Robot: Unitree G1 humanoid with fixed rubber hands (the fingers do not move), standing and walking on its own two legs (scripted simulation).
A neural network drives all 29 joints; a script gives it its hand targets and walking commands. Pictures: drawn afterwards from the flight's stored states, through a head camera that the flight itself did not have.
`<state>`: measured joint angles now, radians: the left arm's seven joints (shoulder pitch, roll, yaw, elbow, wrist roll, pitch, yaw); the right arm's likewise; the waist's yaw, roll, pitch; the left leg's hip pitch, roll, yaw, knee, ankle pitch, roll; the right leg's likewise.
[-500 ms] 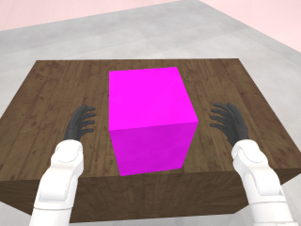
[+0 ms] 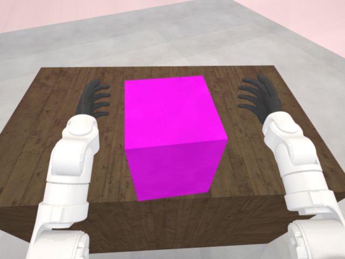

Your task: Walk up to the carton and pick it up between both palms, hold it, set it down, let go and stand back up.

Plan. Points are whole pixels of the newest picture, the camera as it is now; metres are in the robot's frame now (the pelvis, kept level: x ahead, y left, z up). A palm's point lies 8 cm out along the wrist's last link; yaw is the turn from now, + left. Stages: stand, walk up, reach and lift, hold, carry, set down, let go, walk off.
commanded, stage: reach and lift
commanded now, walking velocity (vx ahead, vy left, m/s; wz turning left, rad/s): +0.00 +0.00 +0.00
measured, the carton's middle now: (169, 140) +0.40 +0.02 +0.03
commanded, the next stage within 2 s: none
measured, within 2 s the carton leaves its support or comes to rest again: neither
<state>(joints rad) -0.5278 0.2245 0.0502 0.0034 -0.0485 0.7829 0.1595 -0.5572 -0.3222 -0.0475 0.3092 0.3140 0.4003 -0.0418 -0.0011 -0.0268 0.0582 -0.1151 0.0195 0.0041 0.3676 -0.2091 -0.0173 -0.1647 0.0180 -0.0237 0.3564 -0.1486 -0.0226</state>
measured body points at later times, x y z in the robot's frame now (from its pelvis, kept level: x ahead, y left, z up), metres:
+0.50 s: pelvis +0.00 +0.00 +0.00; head +0.01 +0.01 +0.45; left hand +0.42 +0.19 +0.17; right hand +0.43 -0.20 +0.17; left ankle +0.00 +0.13 -0.75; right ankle +0.03 -0.10 -0.75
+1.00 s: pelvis +0.01 +0.00 +0.00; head +0.04 +0.01 +0.45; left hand +0.42 +0.20 +0.07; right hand +0.42 -0.21 +0.08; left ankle +0.00 +0.13 -0.75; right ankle +0.03 -0.10 -0.75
